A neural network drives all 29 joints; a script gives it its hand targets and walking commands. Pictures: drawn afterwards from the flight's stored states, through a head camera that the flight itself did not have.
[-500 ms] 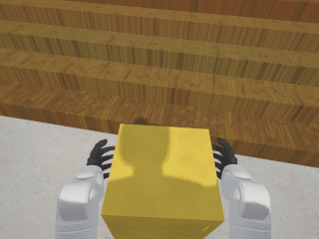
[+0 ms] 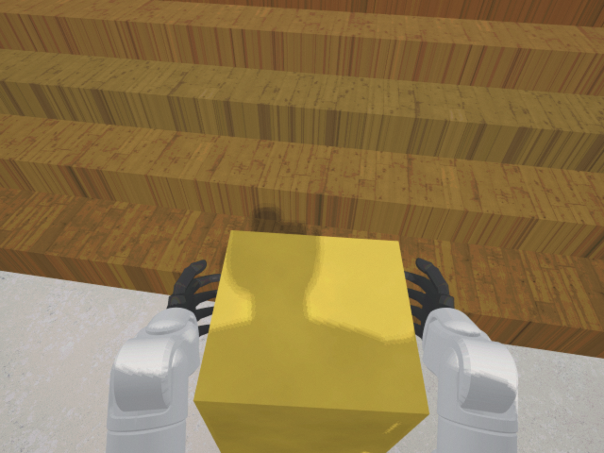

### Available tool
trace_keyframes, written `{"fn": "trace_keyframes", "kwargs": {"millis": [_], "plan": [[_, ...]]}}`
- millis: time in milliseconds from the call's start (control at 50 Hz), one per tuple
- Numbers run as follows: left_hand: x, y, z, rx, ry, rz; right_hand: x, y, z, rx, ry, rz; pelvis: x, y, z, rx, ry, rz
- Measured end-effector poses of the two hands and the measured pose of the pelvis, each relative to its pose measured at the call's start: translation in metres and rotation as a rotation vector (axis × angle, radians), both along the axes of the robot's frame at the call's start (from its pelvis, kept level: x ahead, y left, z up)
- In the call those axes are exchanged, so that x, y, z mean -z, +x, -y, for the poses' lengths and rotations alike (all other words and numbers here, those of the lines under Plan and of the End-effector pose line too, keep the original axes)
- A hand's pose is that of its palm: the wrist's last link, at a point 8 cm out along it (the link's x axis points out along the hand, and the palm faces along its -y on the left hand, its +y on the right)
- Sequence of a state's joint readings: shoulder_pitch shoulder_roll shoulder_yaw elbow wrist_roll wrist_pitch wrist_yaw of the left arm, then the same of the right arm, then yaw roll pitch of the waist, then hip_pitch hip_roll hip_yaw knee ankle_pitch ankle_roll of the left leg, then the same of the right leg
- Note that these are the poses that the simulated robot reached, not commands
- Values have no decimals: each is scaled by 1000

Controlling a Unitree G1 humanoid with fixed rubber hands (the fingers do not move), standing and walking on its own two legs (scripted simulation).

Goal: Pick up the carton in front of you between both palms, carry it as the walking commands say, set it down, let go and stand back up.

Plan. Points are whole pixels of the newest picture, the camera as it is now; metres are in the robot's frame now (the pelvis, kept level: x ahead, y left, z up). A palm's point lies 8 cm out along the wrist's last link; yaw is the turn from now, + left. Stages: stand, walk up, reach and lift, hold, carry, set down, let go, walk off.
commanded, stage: carry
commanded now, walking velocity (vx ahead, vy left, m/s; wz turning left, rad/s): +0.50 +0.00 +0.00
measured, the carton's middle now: (306, 354) +0.26 +0.00 +0.01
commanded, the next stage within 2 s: none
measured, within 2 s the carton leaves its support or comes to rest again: neither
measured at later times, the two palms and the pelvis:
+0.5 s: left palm (210, 102) +0.67 +0.17 +0.15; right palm (379, 99) +0.65 -0.13 +0.16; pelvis +0.32 +0.03 +0.00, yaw -2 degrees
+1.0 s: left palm (229, 36) +0.99 +0.18 +0.14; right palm (352, 32) +1.02 -0.12 +0.14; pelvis +0.62 +0.01 +0.02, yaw -1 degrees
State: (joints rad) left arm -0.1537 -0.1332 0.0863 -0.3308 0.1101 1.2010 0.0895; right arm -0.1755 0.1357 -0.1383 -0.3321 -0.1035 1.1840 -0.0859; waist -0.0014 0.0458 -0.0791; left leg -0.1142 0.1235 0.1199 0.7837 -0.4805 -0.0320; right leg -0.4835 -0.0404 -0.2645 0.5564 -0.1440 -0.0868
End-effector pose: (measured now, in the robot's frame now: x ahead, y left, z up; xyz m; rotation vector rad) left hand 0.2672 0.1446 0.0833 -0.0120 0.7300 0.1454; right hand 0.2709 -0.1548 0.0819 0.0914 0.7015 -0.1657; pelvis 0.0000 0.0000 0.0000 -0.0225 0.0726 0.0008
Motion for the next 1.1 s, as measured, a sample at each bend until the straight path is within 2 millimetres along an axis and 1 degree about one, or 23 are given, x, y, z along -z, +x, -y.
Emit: {"fn": "trace_keyframes", "kwargs": {"millis": [40, 80, 160, 240, 300, 340, 380, 420, 460, 500, 560, 640, 700, 760, 800, 880, 920, 960, 1000, 1040, 1100], "plan": [[4, 18, 2, -18, -2, -41, 3, 24, 1, -19, -4, -41, -7, 21, 6, -13, 12, -4], [2, 36, 1, -35, -1, -61, 1, 47, 1, -38, -5, -60, -16, 42, 10, -18, 23, -9], [-16, 82, 0, -55, 5, -30, -14, 98, -1, -60, -2, -29, -28, 88, 12, -10, 43, -15], [-36, 140, -2, -46, -1, 36, -34, 151, -2, -48, -4, 37, -31, 141, 8, 0, 49, -14], [-48, 190, -4, -29, -16, 94, -48, 195, -4, -18, -2, 95, -27, 184, 1, 5, 40, -7], [-55, 228, -7, -19, -31, 136, -57, 229, -7, -1, -5, 137, -21, 214, -6, 10, 29, 1], [-60, 270, -13, -1, -36, 176, -66, 267, -12, 4, -25, 178, -12, 245, -13, 20, 18, 11], [-62, 316, -19, 29, -24, 212, -74, 309, -19, 6, -62, 212, 2, 277, -22, 32, 11, 27], [-62, 361, -24, 66, -14, 201, -79, 348, -23, 4, -100, 200, 8, 300, -29, 33, 25, 30], [-63, 400, -25, 95, -2, 148, -80, 383, -26, 6, -121, 144, 5, 318, -34, 33, 20, 23], [-68, 451, -26, 107, -3, 72, -82, 430, -26, 10, -122, 67, -6, 346, -40, 35, 15, 5], [-78, 515, -27, 96, -11, 34, -90, 493, -27, 21, -99, 31, -17, 388, -44, 35, 7, -20], [-84, 558, -28, 73, -27, 34, -96, 539, -28, 26, -79, 33, -21, 423, -42, 28, 6, -37], [-86, 600, -27, 45, -37, 45, -97, 585, -27, 24, -61, 46, -20, 462, -37, 18, 10, -48], [-85, 626, -25, 28, -34, 56, -94, 614, -25, 18, -46, 56, -15, 492, -32, 12, 12, -49], [-80, 672, -22, -15, -3, 62, -81, 675, -22, -19, -13, 64, -5, 554, -20, -2, 17, -40], [-73, 694, -25, -34, 18, 59, -74, 706, -25, -52, -10, 61, -3, 575, -15, 3, 18, -39], [-64, 711, -30, -48, 27, 29, -66, 730, -30, -70, -4, 32, -8, 596, -14, 9, 11, -38], [-60, 726, -36, -71, 19, 9, -63, 753, -37, -80, 6, 11, -15, 618, -13, 17, 25, -40], [-63, 747, -41, -90, 13, 22, -65, 776, -42, -85, 19, 24, -20, 641, -15, 25, 42, -40], [-77, 786, -49, -104, 10, 83, -75, 816, -50, -82, 38, 84, -22, 682, -21, 38, 56, -32]]}}
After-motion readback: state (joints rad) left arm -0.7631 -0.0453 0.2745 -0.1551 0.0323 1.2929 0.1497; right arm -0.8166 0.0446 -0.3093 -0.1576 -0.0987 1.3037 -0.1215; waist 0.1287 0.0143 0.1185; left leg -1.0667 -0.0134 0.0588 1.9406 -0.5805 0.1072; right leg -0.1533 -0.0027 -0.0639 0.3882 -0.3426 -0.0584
